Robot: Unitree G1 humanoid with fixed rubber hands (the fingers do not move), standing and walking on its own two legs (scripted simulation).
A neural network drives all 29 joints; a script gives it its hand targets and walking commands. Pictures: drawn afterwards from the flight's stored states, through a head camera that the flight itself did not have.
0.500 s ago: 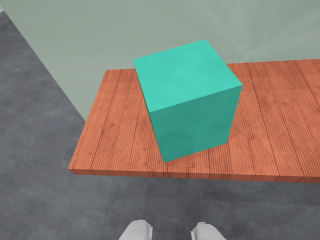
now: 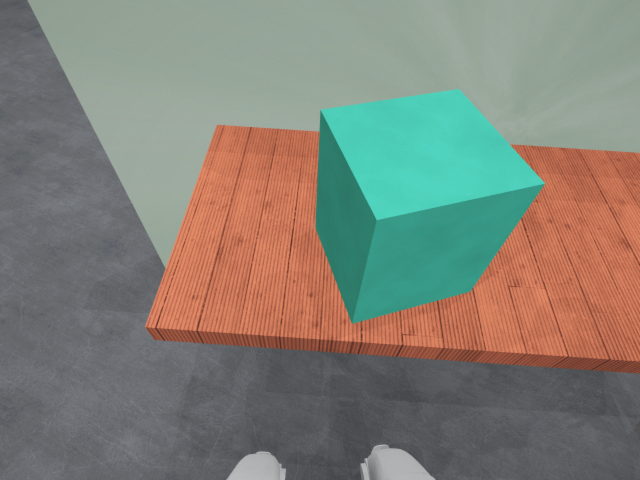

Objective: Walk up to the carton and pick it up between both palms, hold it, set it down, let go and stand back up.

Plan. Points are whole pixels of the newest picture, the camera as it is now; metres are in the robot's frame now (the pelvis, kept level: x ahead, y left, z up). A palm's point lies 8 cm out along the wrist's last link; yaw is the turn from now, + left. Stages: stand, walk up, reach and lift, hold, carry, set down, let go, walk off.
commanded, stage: walk up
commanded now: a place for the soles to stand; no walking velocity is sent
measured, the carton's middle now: (403, 210) +0.48 -0.10 +0.04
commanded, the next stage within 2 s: stand in 1.92 s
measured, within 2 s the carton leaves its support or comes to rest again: neither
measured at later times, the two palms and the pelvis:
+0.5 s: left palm out of the picture +0.05 +0.33 -0.08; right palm out of the picture +0.07 -0.32 -0.11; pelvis +0.00 +0.00 +0.00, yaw +0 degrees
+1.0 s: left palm out of the picture +0.09 +0.20 -0.10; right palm out of the picture +0.10 -0.45 -0.09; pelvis +0.03 -0.11 +0.00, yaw -3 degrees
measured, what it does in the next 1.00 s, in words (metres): steps to the right: right foot, then right foot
